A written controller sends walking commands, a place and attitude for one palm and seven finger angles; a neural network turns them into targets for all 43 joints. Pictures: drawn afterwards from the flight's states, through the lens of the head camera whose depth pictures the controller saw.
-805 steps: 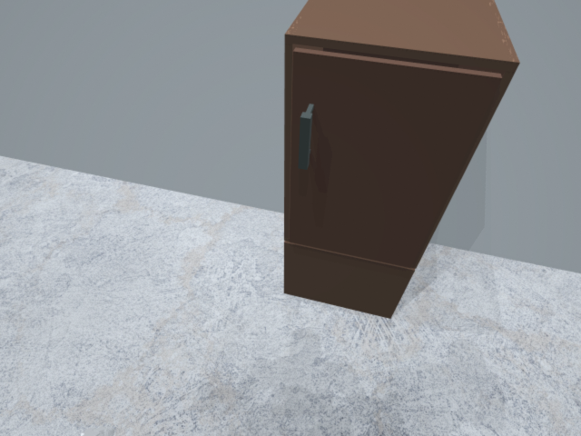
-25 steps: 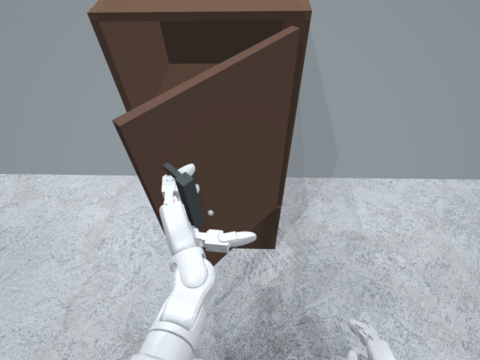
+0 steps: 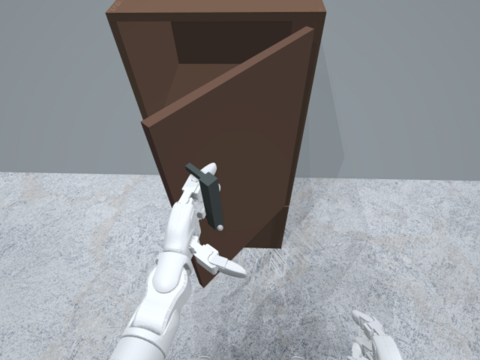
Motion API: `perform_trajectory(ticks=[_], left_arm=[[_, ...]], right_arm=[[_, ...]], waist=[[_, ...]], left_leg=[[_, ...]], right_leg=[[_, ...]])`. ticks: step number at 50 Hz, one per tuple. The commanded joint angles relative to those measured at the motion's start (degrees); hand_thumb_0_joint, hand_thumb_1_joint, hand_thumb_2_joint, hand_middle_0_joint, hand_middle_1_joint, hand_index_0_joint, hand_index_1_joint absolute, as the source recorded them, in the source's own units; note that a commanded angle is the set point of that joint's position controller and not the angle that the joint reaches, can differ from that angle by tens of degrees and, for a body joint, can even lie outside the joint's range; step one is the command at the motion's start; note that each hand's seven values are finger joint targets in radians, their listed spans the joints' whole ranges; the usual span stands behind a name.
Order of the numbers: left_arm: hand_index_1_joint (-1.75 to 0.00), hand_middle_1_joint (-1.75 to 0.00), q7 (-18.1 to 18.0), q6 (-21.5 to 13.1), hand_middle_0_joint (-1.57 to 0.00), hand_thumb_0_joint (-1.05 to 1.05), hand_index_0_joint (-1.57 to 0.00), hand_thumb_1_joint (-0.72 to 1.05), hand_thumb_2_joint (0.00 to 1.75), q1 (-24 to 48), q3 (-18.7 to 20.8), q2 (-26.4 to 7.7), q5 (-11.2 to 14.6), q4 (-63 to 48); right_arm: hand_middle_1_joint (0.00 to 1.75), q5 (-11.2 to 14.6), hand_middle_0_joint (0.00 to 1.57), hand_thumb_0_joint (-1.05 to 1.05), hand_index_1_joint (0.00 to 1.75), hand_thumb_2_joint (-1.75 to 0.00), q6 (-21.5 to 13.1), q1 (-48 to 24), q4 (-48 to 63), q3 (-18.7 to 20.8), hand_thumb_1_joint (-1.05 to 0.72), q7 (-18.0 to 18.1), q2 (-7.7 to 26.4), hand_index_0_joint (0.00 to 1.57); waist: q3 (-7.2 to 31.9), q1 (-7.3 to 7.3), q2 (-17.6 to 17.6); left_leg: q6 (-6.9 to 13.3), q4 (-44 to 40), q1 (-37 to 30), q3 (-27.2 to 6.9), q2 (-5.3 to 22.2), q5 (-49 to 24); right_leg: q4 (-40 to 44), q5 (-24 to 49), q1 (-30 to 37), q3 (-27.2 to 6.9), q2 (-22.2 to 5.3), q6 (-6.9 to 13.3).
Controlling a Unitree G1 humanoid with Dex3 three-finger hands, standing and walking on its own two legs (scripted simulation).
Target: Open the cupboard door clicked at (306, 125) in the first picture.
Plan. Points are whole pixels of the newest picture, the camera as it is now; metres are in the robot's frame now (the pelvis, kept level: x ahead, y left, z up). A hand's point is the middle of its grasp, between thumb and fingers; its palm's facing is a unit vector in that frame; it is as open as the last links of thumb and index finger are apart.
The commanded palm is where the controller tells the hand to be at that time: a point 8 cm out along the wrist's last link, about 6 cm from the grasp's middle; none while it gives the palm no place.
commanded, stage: slide the hand sideways off the handle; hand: left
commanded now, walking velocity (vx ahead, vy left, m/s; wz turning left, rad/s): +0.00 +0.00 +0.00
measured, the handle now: (204, 197) +0.37 +0.09 +0.06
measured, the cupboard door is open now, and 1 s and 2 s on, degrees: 50 49 49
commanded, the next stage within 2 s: draw the hand back to the body in 0.90 s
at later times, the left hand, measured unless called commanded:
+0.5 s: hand (197, 252) +0.27 +0.08 +0.06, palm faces -0.06 -1.00 -0.02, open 16.2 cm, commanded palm +0.24 +0.15 +0.06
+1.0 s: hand (168, 279) +0.23 +0.12 +0.05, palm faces -0.02 -1.00 -0.05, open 16.3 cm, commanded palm +0.21 +0.18 +0.06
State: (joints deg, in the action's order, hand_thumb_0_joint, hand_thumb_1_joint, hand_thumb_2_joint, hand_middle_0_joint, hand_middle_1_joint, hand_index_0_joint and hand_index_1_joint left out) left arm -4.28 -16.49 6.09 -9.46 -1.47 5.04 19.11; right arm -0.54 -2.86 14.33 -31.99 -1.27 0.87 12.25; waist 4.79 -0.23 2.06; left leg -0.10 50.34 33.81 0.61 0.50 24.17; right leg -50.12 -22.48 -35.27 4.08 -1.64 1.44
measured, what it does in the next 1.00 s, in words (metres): stands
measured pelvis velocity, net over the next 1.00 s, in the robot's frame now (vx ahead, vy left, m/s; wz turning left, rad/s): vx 0.03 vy -0.01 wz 0.02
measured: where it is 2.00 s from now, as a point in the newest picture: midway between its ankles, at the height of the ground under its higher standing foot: outside the picture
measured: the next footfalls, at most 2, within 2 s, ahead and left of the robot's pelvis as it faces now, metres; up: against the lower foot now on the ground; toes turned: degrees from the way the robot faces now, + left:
none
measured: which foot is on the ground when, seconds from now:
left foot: down 0.00-1.00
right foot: down 0.00-1.00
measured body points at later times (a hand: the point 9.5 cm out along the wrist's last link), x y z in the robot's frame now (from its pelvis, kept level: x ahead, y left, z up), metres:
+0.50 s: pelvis +0.02 +0.00 +0.00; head +0.06 -0.02 +0.44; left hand +0.27 +0.14 +0.06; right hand +0.20 -0.22 -0.09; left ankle +0.01 +0.12 -0.69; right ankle +0.03 -0.11 -0.69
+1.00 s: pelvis +0.03 -0.01 -0.02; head +0.07 -0.03 +0.43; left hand +0.23 +0.18 +0.06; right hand +0.21 -0.24 -0.10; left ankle +0.01 +0.12 -0.69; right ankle +0.03 -0.11 -0.69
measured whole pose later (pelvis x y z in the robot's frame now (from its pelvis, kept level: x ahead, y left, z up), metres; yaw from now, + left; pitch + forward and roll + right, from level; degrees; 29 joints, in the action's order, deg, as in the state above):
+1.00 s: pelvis +0.03 -0.01 -0.02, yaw +1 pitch +11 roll -1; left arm 7.5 -18.7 -27.7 -0.9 -8.5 9.1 -10.8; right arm 0.0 -7.3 15.3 -26.0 -0.4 2.1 13.6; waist 6.7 0.4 2.7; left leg -1.3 57.5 39.1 -1.7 1.4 29.6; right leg -56.5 -28.1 -39.6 6.1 -0.9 2.4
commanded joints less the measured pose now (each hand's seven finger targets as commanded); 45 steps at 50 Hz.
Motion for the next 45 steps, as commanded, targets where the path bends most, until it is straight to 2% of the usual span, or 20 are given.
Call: perform_trajectory(ticks=[1,4,5,6,9,11,12,14,16,17,18,22,26,30,31,34,37,39,41,45], left_arm=[[-0.3,-0.3,-2.7,-5.3,-0.15,0.0,-0.15,-0.5,0.3,7.7,0.5,0.9,-3.1,-17.1],[-0.3,-0.3,-3.0,-5.6,-0.15,0.0,-0.15,-0.5,0.3,3.8,1.1,-0.8,-4.7,-19.9],[-0.3,-0.3,-3.0,-5.3,-0.15,0.0,-0.15,-0.5,0.3,3.5,1.0,-1.2,-5.0,-20.4],[-0.3,-0.3,-2.8,-5.2,-0.15,0.0,-0.15,-0.5,0.3,2.9,1.2,-1.5,-4.9,-21.4],[-0.3,-0.3,-2.1,-4.6,-0.15,0.0,-0.15,-0.5,0.3,0.9,0.9,-1.2,-3.9,-24.9],[-0.3,-0.3,-1.5,-4.5,-0.15,0.0,-0.15,-0.5,0.3,1.1,1.0,-1.9,-3.3,-27.1],[-0.3,-0.3,-1.2,-4.7,-0.15,0.0,-0.15,-0.5,0.3,0.2,1.3,-2.0,-3.0,-28.3],[-0.3,-0.3,-0.4,-4.5,-0.15,0.0,-0.15,-0.5,0.3,-4.7,2.3,-2.6,-2.2,-28.3],[-0.3,-0.3,0.5,-4.2,-0.15,0.0,-0.15,-0.5,0.3,-7.6,1.6,-1.9,-1.7,-30.3],[-0.3,-0.3,0.6,-3.9,-0.15,0.0,-0.15,-0.5,0.3,-8.4,3.1,-3.5,-1.5,-30.1],[-0.3,-0.3,1.0,-3.6,-0.15,0.0,-0.15,-0.5,0.3,-8.7,2.6,-3.0,-1.5,-30.7],[-0.3,-0.3,2.1,-3.0,-0.15,0.0,-0.15,-0.5,0.3,-13.0,5.2,-5.5,-1.1,-32.6],[-0.3,-0.3,3.6,-2.7,-0.15,0.0,-0.15,-0.5,0.3,-18.5,6.7,-6.1,-0.1,-34.7],[-0.3,-0.3,5.0,-2.9,-0.15,0.0,-0.15,-0.5,0.3,-22.2,8.9,-8.1,0.9,-36.9],[-0.3,-0.3,5.4,-3.1,-0.15,0.0,-0.15,-0.5,0.3,-23.3,8.5,-7.7,1.1,-37.8],[-0.3,-0.3,6.3,-3.9,-0.15,0.0,-0.15,-0.5,0.3,-24.8,9.0,-8.2,1.7,-39.8],[-0.3,-0.3,7.7,-4.7,-0.15,0.0,-0.15,-0.5,0.3,-29.1,11.4,-9.9,2.8,-40.5],[-0.3,-0.3,8.8,-5.2,-0.15,0.0,-0.15,-0.5,0.3,-28.6,10.1,-9.3,3.1,-42.0],[-0.3,-0.3,10.0,-5.6,-0.15,0.0,-0.15,-0.5,0.3,-30.9,11.4,-10.6,3.7,-41.8],[-0.3,-0.3,12.2,-6.3,-0.15,0.0,-0.15,-0.5,0.3,-30.0,9.2,-9.5,4.6,-43.2]], right_arm=[[0.3,-0.3,0.2,0.0,0.3,-0.9,-3.2,-3.8,10.4,2.2,-0.9,-1.3,5.5,0.2],[0.3,-0.4,0.2,0.0,0.3,-0.9,-2.5,-4.2,11.5,2.4,-0.9,-1.8,5.6,0.2],[0.3,-0.4,0.2,0.0,0.3,-0.9,-2.2,-4.1,11.7,2.4,-0.9,-1.6,5.8,0.2],[0.3,-0.3,0.2,0.0,0.3,-0.9,-2.1,-4.5,12.0,2.4,-0.9,-1.5,5.6,0.2],[0.3,-0.1,0.2,0.0,0.3,-0.9,-2.1,-4.8,12.7,2.1,-0.9,-1.0,5.4,0.2],[0.3,0.0,0.2,0.0,0.3,-0.9,-2.4,-4.9,12.7,2.0,-0.9,-0.5,5.5,0.2],[0.3,0.0,0.2,0.0,0.3,-0.9,-2.7,-4.6,12.6,2.1,-0.9,-0.4,5.4,0.2],[0.3,0.1,0.2,0.0,0.3,-0.9,-3.1,-4.0,12.7,2.1,-0.9,-0.3,5.5,0.2],[0.3,0.1,0.2,0.0,0.3,-0.9,-3.5,-4.1,13.2,2.1,-0.9,-0.3,5.4,0.2],[0.3,0.2,0.2,0.0,0.3,-0.9,-3.5,-3.7,13.0,2.1,-0.9,-0.2,5.6,0.2],[0.3,0.1,0.2,0.0,0.3,-0.9,-3.5,-3.7,13.1,2.0,-0.9,-0.2,5.5,0.2],[0.3,0.2,0.2,0.0,0.3,-0.9,-3.6,-3.5,13.6,2.0,-0.9,0.1,5.6,0.2],[0.3,0.3,0.2,0.0,0.3,-0.9,-4.0,-3.3,14.2,2.0,-0.9,0.4,5.4,0.2],[0.3,0.5,0.2,0.0,0.3,-0.9,-4.2,-3.1,14.4,2.2,-0.9,0.6,5.5,0.2],[0.3,0.4,0.2,0.0,0.3,-0.9,-4.4,-3.2,14.7,2.2,-0.9,0.6,5.4,0.2],[0.3,0.5,0.2,0.0,0.3,-0.9,-4.9,-2.8,14.8,2.3,-0.9,0.7,5.5,0.2],[0.3,0.6,0.2,0.0,0.3,-0.9,-5.4,-2.5,15.0,2.5,-0.9,1.0,5.7,0.2],[0.3,0.7,0.2,0.0,0.3,-0.9,-5.9,-2.3,15.1,2.5,-0.9,1.1,5.8,0.2],[0.3,0.8,0.2,0.0,0.3,-0.9,-6.2,-2.1,15.0,2.7,-0.9,1.3,6.2,0.2],[0.3,1.0,0.2,0.0,0.3,-0.9,-7.3,-1.9,15.3,2.7,-0.9,1.5,6.5,0.2]], waist=[[13.1,0.52,-4.8],[12.1,0.89,-3.8],[12.2,0.56,-6.0],[11.5,0.54,-5.5],[11.2,0.51,-3.4],[11.0,-0.21,-2.8],[12.2,-0.11,-2.8],[12.0,0.16,-4.1],[12.3,0.47,-3.0],[12.1,0.34,-4.3],[11.8,0.22,-4.3],[11.4,0.5,-4.7],[11.3,0.98,-3.5],[11.8,0.79,-4.6],[11.2,0.86,-3.3],[11.2,0.41,-3.5],[11.5,0.83,-3.4],[11.8,0.01,-3.7],[11.5,0.02,-3.4],[10.7,-1.24,-3.2]], left_leg=[[0.7,-7.8,-4.2,-1.3,-1.2,-9.6],[0.7,-7.5,-3.0,-0.7,-1.2,-7.8],[1.0,-7.5,-2.6,-0.9,-1.2,-7.5],[0.9,-7.6,-2.4,-0.9,-1.1,-6.8],[0.8,-7.6,-2.7,-1.0,-1.2,-5.9],[1.0,-7.1,-2.9,-1.1,-1.2,-6.1],[0.9,-6.7,-3.3,-1.2,-1.2,-6.9],[0.8,-6.4,-3.0,-1.3,-1.1,-8.2],[0.8,-6.1,-3.3,-1.2,-1.2,-10.1],[0.8,-6.0,-2.8,-1.4,-1.2,-10.3],[0.8,-5.8,-2.5,-1.2,-1.4,-10.2],[0.8,-5.3,-1.5,-1.1,-1.5,-10.4],[0.7,-4.7,-1.0,-0.9,-1.6,-12.0],[0.8,-3.6,-0.1,-0.9,-1.8,-13.1],[0.8,-3.4,-0.1,-0.8,-1.8,-13.2],[0.7,-2.8,0.4,-0.9,-1.8,-12.6],[0.7,-1.8,1.4,-0.8,-1.9,-12.9],[0.8,-1.1,1.5,-1.0,-2.0,-12.8],[0.8,-0.5,2.6,-1.1,-2.0,-12.1],[0.9,0.6,3.1,-1.6,-1.9,-11.0]], right_leg=[[6.3,10.1,7.6,-1.0,1.2,0.7],[6.3,8.6,7.3,-1.5,1.2,0.7],[6.6,8.2,7.8,-1.6,1.3,0.6],[6.6,7.5,7.5,-1.7,1.3,0.7],[6.7,6.6,7.2,-1.6,1.4,0.7],[6.9,6.7,6.8,-1.8,1.4,0.5],[6.4,7.6,7.1,-1.7,1.5,0.5],[6.1,9.5,7.6,-1.5,1.7,0.5],[5.5,11.7,8.2,-1.3,1.6,0.4],[5.3,12.2,8.2,-1.2,1.6,0.4],[5.4,12.6,8.3,-1.4,1.6,0.3],[5.2,13.2,8.7,-1.7,1.5,0.2],[4.8,15.5,9.6,-1.9,1.4,0.2],[4.6,17.9,10.7,-2.7,1.4,-0.1],[4.5,18.4,10.2,-2.8,1.2,-0.2],[4.1,17.8,9.3,-2.6,1.3,-0.4],[3.9,19.1,10.0,-3.5,1.1,-0.5],[3.5,19.2,9.1,-3.5,1.0,-0.8],[3.6,18.0,8.7,-4.0,0.9,-0.9],[3.3,15.0,6.3,-4.0,1.1,-0.9]])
